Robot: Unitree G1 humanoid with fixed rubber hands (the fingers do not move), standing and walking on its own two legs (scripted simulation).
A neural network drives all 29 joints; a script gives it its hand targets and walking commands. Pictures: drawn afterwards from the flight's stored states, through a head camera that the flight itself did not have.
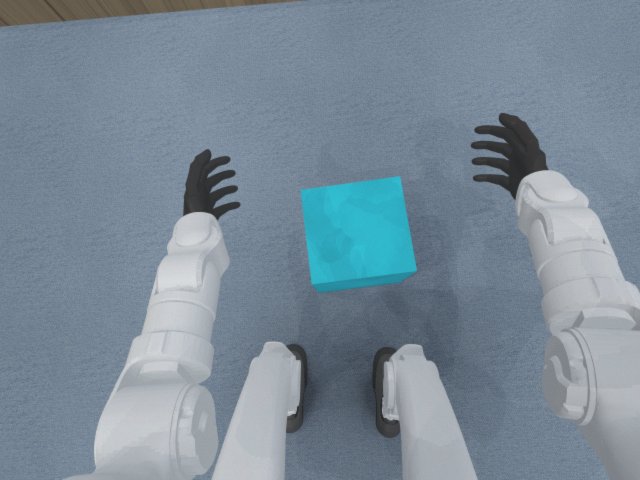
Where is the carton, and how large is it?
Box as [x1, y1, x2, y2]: [301, 176, 416, 292]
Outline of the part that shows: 399,176 301,190 311,282 319,292 399,282 416,270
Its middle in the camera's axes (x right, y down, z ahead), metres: +0.09 +0.01 +0.91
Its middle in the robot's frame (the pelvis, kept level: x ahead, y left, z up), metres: +0.48 -0.02 -0.53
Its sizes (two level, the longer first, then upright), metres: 0.210 0.200 0.250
